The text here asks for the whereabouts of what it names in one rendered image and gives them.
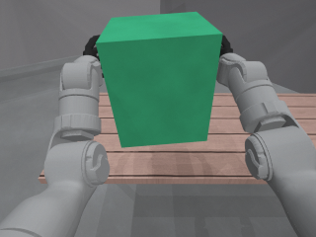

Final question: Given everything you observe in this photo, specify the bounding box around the robot left upper arm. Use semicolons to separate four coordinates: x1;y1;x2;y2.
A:
0;140;111;237

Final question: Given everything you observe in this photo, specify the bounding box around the robot right forearm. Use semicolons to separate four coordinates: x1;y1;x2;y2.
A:
216;52;316;156

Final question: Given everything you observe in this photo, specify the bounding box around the robot right upper arm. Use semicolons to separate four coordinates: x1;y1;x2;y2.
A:
245;125;316;237

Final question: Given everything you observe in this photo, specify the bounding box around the robot left forearm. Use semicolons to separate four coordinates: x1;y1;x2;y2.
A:
43;55;104;177

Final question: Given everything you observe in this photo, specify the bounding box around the carton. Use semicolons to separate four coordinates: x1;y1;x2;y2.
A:
96;12;223;148

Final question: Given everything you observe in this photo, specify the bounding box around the left robot hand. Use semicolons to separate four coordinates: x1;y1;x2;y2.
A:
83;35;104;78

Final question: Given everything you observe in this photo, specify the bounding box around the right robot hand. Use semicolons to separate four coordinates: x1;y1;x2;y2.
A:
219;35;233;58

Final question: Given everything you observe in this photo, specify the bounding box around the table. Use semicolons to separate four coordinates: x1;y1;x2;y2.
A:
39;92;316;185

